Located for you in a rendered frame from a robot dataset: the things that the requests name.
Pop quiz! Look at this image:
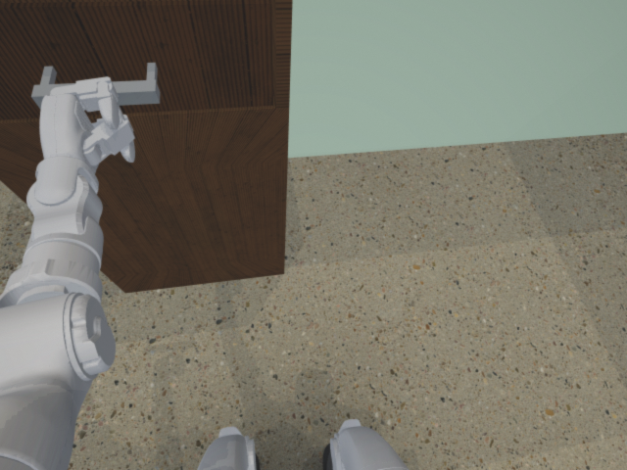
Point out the robot thigh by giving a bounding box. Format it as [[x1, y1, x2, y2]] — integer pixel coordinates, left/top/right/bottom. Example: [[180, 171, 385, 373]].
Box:
[[197, 435, 257, 470], [330, 426, 409, 470]]

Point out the right robot thigh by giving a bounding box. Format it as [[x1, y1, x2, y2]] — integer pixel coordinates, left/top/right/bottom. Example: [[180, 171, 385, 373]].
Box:
[[330, 426, 409, 470]]

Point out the robot left forearm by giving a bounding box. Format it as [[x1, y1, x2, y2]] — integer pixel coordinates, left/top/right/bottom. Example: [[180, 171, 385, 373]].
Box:
[[0, 157, 104, 308]]

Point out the cabinet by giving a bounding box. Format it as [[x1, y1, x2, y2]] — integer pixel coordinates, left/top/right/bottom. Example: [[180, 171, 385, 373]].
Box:
[[0, 0, 293, 293]]

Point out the robot left hand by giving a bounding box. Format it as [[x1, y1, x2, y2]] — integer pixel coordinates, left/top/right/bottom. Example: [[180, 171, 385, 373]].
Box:
[[39, 76, 135, 173]]

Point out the handle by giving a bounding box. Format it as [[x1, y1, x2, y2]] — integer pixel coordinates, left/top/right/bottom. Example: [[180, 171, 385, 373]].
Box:
[[31, 63, 161, 110]]

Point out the left robot thigh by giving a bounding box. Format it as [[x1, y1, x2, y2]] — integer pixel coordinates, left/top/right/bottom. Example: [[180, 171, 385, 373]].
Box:
[[197, 435, 257, 470]]

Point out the drawer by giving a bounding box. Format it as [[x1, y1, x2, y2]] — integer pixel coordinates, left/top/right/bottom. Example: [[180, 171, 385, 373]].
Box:
[[0, 0, 273, 120]]

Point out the robot left upper arm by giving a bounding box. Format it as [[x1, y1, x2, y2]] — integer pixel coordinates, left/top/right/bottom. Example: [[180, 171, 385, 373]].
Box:
[[0, 292, 116, 470]]

